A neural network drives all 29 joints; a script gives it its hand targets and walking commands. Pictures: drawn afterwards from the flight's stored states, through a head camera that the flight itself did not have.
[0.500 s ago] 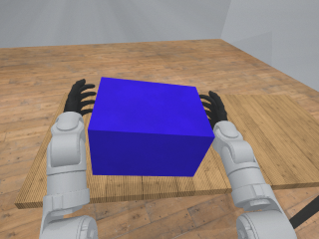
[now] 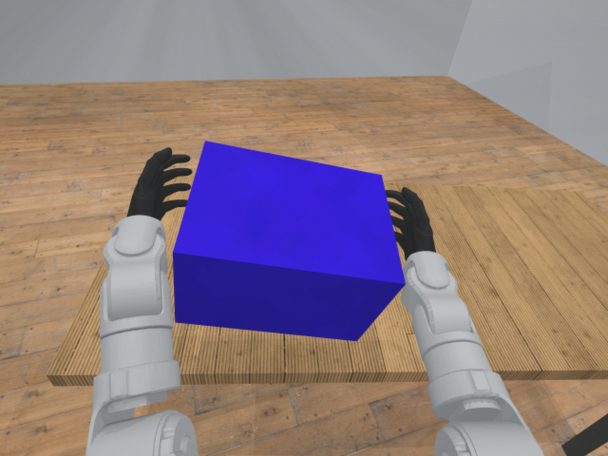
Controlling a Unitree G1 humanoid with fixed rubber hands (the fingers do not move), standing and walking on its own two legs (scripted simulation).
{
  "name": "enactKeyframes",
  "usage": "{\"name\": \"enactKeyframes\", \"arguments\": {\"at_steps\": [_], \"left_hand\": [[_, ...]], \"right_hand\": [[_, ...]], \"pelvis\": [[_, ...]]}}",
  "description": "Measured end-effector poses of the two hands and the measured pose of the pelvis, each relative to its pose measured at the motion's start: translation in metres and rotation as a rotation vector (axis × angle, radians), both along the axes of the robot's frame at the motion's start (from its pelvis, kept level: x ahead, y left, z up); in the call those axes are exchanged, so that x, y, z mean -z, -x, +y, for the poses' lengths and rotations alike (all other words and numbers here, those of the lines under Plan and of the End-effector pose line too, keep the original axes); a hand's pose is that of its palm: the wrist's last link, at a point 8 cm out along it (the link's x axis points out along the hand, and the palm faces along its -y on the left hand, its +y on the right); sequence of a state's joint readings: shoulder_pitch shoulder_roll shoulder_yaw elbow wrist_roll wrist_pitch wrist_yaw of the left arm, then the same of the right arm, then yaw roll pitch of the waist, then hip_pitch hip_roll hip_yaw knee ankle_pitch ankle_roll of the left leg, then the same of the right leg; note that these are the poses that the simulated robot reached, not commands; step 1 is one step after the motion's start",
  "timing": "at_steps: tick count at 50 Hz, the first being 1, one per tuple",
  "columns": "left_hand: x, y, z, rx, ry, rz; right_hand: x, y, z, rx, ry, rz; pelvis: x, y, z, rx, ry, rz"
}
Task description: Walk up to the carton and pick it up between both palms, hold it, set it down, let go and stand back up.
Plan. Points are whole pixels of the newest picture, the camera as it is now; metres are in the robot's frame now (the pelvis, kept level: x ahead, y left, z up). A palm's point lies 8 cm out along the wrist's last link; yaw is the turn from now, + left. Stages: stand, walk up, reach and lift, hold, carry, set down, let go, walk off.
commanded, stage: set down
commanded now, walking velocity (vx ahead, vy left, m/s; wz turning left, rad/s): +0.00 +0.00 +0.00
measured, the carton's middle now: (283, 244) +0.37 +0.03 +0.12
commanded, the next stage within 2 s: none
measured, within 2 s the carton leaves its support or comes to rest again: neither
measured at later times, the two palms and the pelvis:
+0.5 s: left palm (175, 224) +0.36 +0.18 +0.15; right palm (421, 254) +0.36 -0.17 +0.12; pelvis +0.01 -0.01 +0.00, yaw -1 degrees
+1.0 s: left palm (178, 241) +0.37 +0.18 +0.11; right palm (408, 263) +0.38 -0.16 +0.08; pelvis +0.02 -0.02 +0.00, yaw +0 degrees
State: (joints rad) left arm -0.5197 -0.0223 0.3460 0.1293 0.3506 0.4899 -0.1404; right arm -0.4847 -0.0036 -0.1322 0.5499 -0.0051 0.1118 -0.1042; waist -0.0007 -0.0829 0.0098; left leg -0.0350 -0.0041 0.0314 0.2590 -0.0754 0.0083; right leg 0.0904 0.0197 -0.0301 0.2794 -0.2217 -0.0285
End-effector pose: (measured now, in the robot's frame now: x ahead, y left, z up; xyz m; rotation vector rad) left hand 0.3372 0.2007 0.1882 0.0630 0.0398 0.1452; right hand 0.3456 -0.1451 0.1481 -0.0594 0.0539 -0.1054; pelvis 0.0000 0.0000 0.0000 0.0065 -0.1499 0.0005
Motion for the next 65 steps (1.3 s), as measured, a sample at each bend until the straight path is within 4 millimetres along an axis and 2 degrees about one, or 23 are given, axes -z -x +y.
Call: {"name": "enactKeyframes", "arguments": {"at_steps": [5, 9, 18, 22, 28, 37, 42, 47, 52, 65], "left_hand": [[0.025, 0.006, 0.005, -0.02, 0.007, 0.024], [0.036, 0.004, -0.001, -0.013, 0.016, 0.026], [0.036, -0.018, -0.021, 0.033, 0.01, 0.021], [0.035, -0.025, -0.024, 0.032, 0.016, 0.026], [0.044, -0.021, -0.014, -0.011, 0.023, 0.041], [0.065, -0.015, 0.003, -0.061, 0.022, 0.069], [0.069, -0.021, 0.001, -0.049, 0.012, 0.069], [0.073, -0.031, -0.01, -0.02, 0.01, 0.079], [0.084, -0.038, -0.018, -0.006, 0.025, 0.112], [0.109, -0.031, -0.002, -0.08, 0.045, 0.127]], "right_hand": [[0.026, 0.001, 0.005, -0.019, 0.006, 0.021], [0.036, 0.002, 0.0, -0.009, 0.013, 0.021], [0.033, -0.005, -0.021, 0.036, 0.026, 0.015], [0.031, -0.012, -0.024, 0.036, 0.029, 0.02], [0.034, -0.023, -0.015, -0.007, 0.038, 0.032], [0.054, -0.033, 0.003, -0.058, 0.043, 0.058], [0.058, -0.035, 0.001, -0.045, 0.042, 0.059], [0.063, -0.035, -0.011, -0.017, 0.048, 0.068], [0.072, -0.035, -0.019, -0.004, 0.054, 0.1], [0.076, -0.055, -0.003, -0.076, 0.075, 0.112]], "pelvis": [[0.0, -0.002, -0.002, -0.016, 0.002, -0.006], [0.001, -0.002, -0.005, -0.029, 0.004, 0.012], [0.0, -0.004, -0.011, -0.006, 0.001, 0.047], [0.0, -0.008, -0.013, 0.008, -0.003, 0.052], [0.0, -0.016, -0.015, 0.009, -0.006, 0.052], [0.0, -0.023, -0.018, -0.026, -0.003, 0.086], [0.0, -0.024, -0.018, -0.031, -0.002, 0.096], [0.0, -0.023, -0.016, -0.016, -0.001, 0.107], [0.0, -0.022, -0.016, 0.011, -0.003, 0.122], [-0.001, -0.02, -0.019, 0.01, 0.002, 0.188]]}}
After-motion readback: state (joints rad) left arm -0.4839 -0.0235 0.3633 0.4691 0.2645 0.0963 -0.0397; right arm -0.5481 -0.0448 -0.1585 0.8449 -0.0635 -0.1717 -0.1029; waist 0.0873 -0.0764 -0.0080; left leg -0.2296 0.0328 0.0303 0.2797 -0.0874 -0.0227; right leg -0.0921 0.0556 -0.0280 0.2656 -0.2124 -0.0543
